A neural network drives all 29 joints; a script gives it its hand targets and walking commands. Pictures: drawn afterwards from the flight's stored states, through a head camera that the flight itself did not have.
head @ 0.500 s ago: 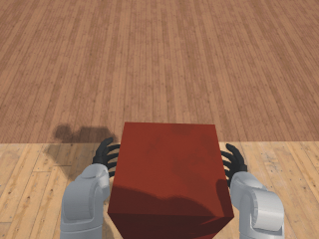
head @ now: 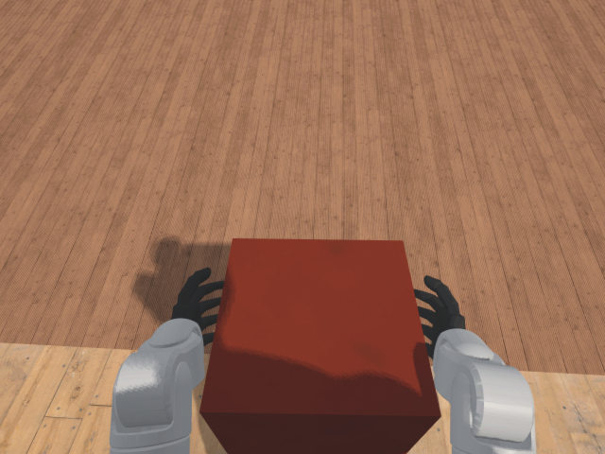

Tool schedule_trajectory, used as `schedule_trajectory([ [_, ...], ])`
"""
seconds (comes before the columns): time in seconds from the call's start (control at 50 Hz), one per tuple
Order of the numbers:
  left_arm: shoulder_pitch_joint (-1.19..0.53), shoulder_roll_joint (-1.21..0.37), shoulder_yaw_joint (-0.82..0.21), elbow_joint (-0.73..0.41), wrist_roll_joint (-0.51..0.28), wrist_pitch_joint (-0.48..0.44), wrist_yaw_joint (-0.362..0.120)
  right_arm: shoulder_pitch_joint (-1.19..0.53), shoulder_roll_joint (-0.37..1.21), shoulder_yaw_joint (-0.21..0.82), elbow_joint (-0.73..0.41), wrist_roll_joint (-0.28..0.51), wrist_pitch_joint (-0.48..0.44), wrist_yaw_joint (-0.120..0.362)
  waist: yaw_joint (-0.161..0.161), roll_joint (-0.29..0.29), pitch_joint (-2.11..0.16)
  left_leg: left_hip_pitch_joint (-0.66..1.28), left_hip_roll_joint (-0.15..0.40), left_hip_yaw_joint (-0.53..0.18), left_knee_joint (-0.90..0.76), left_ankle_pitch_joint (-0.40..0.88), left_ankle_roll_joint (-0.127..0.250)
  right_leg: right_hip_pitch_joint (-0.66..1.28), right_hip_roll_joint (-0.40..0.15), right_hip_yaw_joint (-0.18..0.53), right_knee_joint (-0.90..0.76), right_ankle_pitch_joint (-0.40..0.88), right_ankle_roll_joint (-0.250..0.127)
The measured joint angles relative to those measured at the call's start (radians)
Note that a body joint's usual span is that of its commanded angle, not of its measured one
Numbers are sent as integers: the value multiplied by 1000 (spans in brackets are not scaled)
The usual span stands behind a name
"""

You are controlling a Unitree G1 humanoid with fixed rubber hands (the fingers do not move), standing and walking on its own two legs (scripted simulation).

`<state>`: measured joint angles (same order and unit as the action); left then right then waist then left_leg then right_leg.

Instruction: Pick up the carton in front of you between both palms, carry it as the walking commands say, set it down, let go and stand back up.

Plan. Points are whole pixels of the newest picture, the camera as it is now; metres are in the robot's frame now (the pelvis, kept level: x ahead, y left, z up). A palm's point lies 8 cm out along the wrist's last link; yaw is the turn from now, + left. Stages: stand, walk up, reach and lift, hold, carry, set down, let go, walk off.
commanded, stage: carry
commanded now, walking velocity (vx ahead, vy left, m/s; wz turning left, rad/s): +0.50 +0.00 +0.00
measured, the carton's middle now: (315, 360) +0.26 +0.01 +0.00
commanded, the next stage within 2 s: none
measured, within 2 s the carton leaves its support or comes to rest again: neither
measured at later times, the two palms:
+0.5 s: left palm (226, 97) +0.68 +0.18 +0.13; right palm (396, 105) +0.65 -0.12 +0.14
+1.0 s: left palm (258, 26) +1.05 +0.17 +0.12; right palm (379, 26) +1.07 -0.13 +0.12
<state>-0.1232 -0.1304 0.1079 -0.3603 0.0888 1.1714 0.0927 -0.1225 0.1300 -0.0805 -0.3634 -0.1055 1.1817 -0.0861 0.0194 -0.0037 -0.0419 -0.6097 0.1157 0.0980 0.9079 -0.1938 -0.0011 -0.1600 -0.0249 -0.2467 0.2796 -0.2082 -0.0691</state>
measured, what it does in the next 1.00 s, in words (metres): walks ahead: left foot, then right foot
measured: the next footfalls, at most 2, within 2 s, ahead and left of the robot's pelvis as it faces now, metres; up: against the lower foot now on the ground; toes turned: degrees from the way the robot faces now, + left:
left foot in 0.22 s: +0.35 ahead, +0.12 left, +0.00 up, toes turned +10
right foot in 0.68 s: +0.65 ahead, -0.08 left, +0.01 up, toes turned -8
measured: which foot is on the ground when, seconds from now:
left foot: up 0.00-0.20, down 0.22-0.72, up 0.74-1.00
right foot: down 0.00-0.24, up 0.26-0.66, down 0.68-1.00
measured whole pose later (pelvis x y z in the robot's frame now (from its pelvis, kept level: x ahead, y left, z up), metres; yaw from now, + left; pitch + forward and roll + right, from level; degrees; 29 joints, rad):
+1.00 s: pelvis +0.67 +0.01 +0.00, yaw -2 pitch +7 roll +1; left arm -0.76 -0.07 0.30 -0.19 0.04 1.27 0.15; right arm -0.78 0.07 -0.31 -0.21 -0.08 1.31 -0.13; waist 0.08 0.00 0.14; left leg -0.82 0.04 0.04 1.08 -0.40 0.04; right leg -0.25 0.01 -0.12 0.45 -0.47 -0.08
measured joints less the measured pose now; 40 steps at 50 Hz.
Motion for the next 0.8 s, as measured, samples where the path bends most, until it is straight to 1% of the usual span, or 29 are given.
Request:
schedule_trajectory([
  [0.06, -3, 0, -5, -33, -4, 3, 0, 4, 0, 3, -40, 2, 2, -1, -9, 5, -11, -22, 2, 24, -159, 72, -5, 88, 2, 9, -42, -40, 21],
  [0.14, -30, -3, -8, -95, -6, 33, 0, -14, 1, -8, -116, 16, 35, -10, -19, 11, -19, 9, -22, 70, -338, 161, 10, 206, 2, 16, -61, -123, 59],
  [0.18, -53, -5, -4, -125, -3, 55, 1, -38, 3, -16, -143, 21, 56, -16, -19, 5, -22, 54, -43, 98, -398, 174, 23, 256, -7, 26, -33, -185, 83],
  [0.2, -67, -7, 2, -138, 0, 67, 1, -57, 5, -23, -150, 23, 67, -16, -20, 1, -23, 90, -58, 117, -428, 159, 28, 269, -17, 33, 16, -231, 94],
  [0.22, -85, -6, 12, -146, 1, 78, 1, -79, 9, -28, -148, 24, 74, -16, -26, -13, -23, 117, -74, 132, -429, 154, 57, 260, -39, 42, 107, -285, 100],
  [0.24, -107, -1, 24, -145, 0, 89, 2, -105, 14, -32, -133, 23, 74, -17, -31, -36, -17, 115, -84, 147, -376, 118, 85, 207, -73, 58, 261, -284, 96],
  [0.26, -128, 7, 36, -140, -2, 100, 3, -133, 19, -39, -115, 21, 79, -18, -37, -41, -10, 115, -83, 152, -336, 73, 101, 127, -77, 104, 450, -280, 86],
  [0.28, -149, 15, 47, -131, -5, 112, 3, -156, 25, -46, -102, 20, 87, -21, -40, -38, 1, 127, -80, 154, -326, 39, 108, 38, -63, 151, 630, -274, 76],
  [0.3, -170, 19, 57, -122, -10, 124, 4, -175, 29, -53, -95, 19, 97, -26, -41, -32, 12, 147, -77, 154, -337, 23, 106, -47, -47, 180, 773, -260, 62],
  [0.32, -191, 20, 66, -112, -12, 134, 4, -189, 31, -61, -92, 18, 107, -30, -43, -27, 21, 171, -77, 152, -360, 20, 97, -124, -39, 194, 865, -235, 49],
  [0.34, -212, 19, 72, -101, -13, 141, 4, -200, 31, -69, -91, 18, 114, -33, -43, -24, 29, 197, -79, 150, -388, 17, 95, -192, -38, 198, 908, -203, 40],
  [0.36, -234, 17, 77, -90, -12, 146, 5, -212, 29, -79, -90, 18, 120, -34, -44, -22, 35, 223, -82, 148, -417, 15, 96, -251, -42, 199, 918, -171, 35],
  [0.4, -282, 18, 82, -62, -8, 149, 5, -246, 20, -97, -80, 21, 126, -35, -47, -17, 44, 273, -87, 139, -466, 8, 95, -349, -51, 197, 886, -121, 32],
  [0.48, -395, 47, 82, 28, 1, 147, 16, -352, -22, -119, -1, 32, 128, -41, -51, -14, 41, 361, -95, 121, -526, -29, 85, -483, -70, 189, 749, -42, 39],
  [0.56, -504, 91, 94, 139, 0, 157, 18, -472, -70, -126, 124, 42, 136, -42, -53, -10, 27, 443, -101, 106, -549, -92, 66, -537, -71, 166, 583, 39, 41],
  [0.62, -577, 123, 107, 225, -9, 167, 20, -556, -98, -128, 222, 45, 146, -42, -55, -4, 21, 502, -100, 94, -534, -164, 45, -527, -49, 139, 471, 76, 23],
  [0.66, -623, 141, 116, 285, -15, 171, 21, -607, -116, -129, 282, 48, 154, -43, -52, 4, 20, 541, -95, 86, -505, -226, 27, -495, -24, 118, 396, 80, 4],
  [0.68, -650, 148, 119, 318, -18, 171, 21, -631, -127, -132, 308, 50, 159, -44, -45, 10, 23, 552, -87, 81, -464, -263, 20, -463, -7, 104, 347, 80, -5],
  [0.7, -675, 150, 120, 352, -19, 167, 23, -652, -141, -136, 332, 55, 163, -44, -35, 20, 26, 543, -73, 75, -383, -303, 16, -415, 6, 93, 317, -2, -10],
  [0.72, -700, 150, 122, 384, -19, 160, 25, -672, -156, -141, 354, 62, 163, -44, -21, 34, 32, 502, -50, 65, -255, -307, 19, -396, 18, 89, 329, -104, 3],
  [0.74, -722, 148, 123, 412, -17, 150, 28, -690, -169, -149, 375, 69, 161, -44, -3, 45, 47, 435, -49, 20, -85, -304, 18, -397, 28, 85, 365, -151, 0],
  [0.78, -741, 141, 128, 444, -18, 142, 35, -708, -176, -170, 399, 72, 161, -44, 23, 41, 76, 282, -85, -58, 240, -309, 28, -376, 37, 88, 374, -156, -11],
  [0.8, -739, 136, 131, 445, -22, 142, 42, -712, -171, -182, 401, 68, 165, -45, 33, 37, 91, 208, -98, -75, 350, -296, 37, -356, 41, 91, 359, -164, -20],
])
